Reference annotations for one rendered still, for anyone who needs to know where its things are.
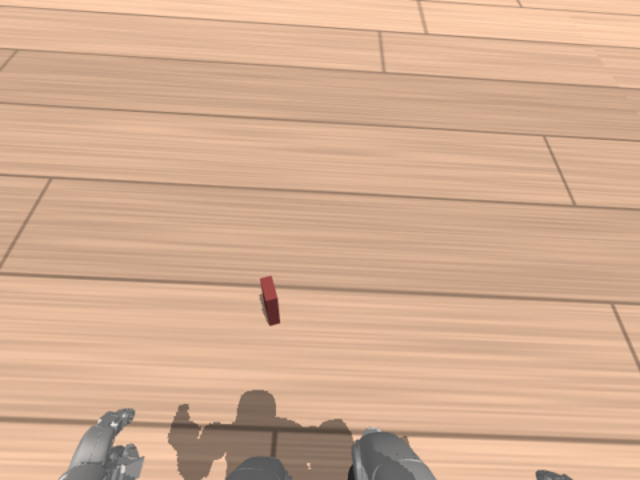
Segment left robot hand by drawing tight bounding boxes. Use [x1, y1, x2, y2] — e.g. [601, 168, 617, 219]
[68, 408, 144, 480]

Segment carton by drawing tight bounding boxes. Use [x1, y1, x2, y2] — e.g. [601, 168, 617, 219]
[260, 276, 280, 326]

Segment left robot arm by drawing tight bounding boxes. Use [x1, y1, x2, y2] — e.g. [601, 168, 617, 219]
[58, 464, 108, 480]

